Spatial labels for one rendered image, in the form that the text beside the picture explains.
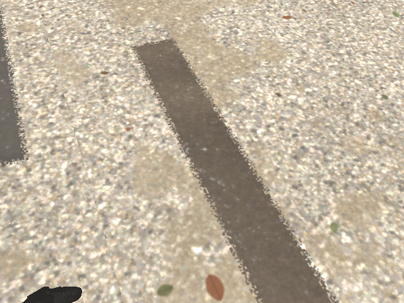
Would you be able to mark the left robot hand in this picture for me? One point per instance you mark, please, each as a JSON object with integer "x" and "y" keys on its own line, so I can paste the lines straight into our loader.
{"x": 55, "y": 295}

